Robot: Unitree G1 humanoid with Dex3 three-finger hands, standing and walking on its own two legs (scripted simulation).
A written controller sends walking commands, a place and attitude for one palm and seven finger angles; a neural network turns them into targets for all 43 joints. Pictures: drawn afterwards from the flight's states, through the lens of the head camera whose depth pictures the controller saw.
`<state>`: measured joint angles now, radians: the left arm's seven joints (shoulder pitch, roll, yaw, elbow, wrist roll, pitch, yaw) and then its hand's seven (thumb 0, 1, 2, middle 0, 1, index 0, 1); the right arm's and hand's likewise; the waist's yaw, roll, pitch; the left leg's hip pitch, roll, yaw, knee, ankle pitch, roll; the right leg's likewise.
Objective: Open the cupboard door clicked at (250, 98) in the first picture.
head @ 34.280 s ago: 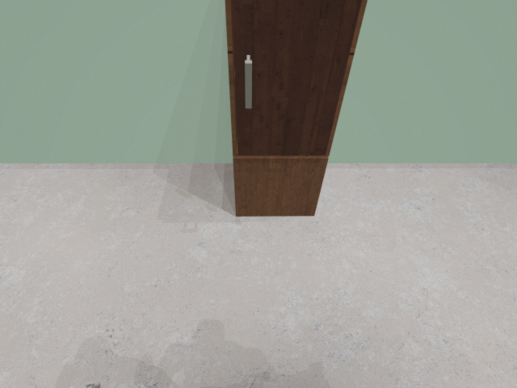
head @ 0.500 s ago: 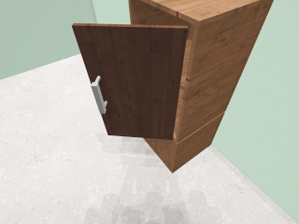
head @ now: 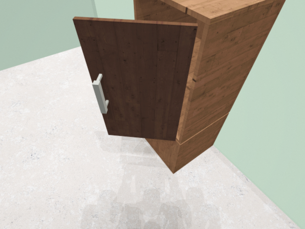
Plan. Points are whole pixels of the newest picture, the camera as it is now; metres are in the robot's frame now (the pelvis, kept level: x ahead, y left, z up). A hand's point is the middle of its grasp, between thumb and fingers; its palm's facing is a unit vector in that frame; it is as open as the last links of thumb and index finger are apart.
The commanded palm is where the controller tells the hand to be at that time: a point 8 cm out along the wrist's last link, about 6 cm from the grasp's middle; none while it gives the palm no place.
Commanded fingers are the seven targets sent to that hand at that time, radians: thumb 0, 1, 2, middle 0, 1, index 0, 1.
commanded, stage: raise the hand with hooked fingers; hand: left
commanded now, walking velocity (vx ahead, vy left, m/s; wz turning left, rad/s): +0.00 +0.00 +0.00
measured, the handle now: (102, 94) +0.57 +0.23 -0.02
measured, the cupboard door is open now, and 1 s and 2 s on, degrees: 49 49 49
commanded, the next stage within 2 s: none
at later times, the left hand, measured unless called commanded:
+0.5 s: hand out of the picture +0.13 +0.20 -0.07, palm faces +0.04 -1.00 -0.03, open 9.3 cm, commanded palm +0.13 +0.25 -0.05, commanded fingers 0.00 0.25 0.62 -0.25 -0.72 -0.25 -0.72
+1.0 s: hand (65, 206) +0.18 +0.24 -0.04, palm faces -0.05 -1.00 -0.06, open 12.3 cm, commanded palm +0.16 +0.29 -0.02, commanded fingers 0.00 -0.34 0.37 -0.29 -1.10 -0.29 -1.10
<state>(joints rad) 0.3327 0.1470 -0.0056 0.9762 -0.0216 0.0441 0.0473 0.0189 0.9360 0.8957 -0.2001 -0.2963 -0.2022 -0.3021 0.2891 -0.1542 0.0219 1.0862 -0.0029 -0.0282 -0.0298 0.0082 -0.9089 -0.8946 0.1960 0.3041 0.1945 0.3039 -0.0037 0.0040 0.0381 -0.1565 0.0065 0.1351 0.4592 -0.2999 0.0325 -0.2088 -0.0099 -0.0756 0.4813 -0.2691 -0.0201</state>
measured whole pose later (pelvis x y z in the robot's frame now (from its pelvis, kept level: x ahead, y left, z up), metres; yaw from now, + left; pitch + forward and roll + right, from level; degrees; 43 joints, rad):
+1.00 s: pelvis -0.05 +0.00 -0.07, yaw +3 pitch +13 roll -2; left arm 0.24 0.34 0.29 0.18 -0.33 -0.39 -0.45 0.00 -0.11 0.46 -0.27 -0.95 -0.27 -0.95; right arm 0.29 -0.30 0.00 0.56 0.04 -0.25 -0.05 0.02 -0.90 -0.89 0.20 0.30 0.20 0.30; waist -0.03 0.01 -0.10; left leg -0.82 0.04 0.06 1.08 -0.50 0.05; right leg -0.82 -0.03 -0.14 1.02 -0.44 -0.03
